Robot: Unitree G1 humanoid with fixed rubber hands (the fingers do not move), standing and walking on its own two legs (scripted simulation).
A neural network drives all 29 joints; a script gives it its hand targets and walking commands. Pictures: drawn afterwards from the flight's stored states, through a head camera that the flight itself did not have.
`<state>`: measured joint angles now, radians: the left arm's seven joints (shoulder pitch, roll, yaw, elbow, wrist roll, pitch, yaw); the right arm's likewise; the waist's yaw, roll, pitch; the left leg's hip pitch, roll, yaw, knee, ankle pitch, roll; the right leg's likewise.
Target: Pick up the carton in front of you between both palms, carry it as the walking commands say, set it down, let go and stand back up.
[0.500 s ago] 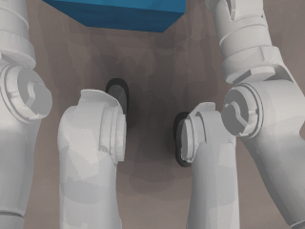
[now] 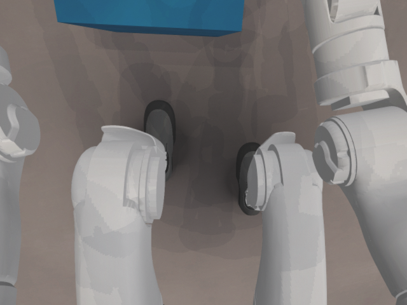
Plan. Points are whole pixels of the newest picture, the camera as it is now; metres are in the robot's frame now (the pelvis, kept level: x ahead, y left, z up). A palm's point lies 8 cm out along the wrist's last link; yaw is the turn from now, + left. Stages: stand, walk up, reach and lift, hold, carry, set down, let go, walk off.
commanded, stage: set down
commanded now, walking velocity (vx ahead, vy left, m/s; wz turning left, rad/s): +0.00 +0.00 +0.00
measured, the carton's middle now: out of the picture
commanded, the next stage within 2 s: let go in 0.90 s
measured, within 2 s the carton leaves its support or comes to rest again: neither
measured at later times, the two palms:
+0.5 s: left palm out of the picture +0.53 +0.36 +0.00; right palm out of the picture +0.59 -0.02 +0.01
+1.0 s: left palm out of the picture +0.52 +0.37 +0.15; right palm out of the picture +0.58 -0.02 +0.15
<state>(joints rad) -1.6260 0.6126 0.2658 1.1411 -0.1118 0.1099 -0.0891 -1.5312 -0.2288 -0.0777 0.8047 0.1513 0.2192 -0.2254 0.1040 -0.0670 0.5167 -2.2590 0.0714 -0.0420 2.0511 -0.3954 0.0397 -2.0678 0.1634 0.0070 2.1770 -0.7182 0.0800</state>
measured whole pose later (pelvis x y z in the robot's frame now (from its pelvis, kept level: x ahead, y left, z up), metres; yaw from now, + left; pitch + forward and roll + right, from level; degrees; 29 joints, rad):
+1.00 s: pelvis +0.04 +0.02 +0.25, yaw +3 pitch +43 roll -5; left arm -1.26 0.45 0.39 0.95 0.11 0.21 -0.16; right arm -1.16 -0.09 -0.33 0.71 -0.07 0.27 -0.15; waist 0.07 -0.05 0.06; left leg -1.64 0.01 -0.03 1.12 -0.23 0.04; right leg -1.48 0.07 0.04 1.18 -0.46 0.06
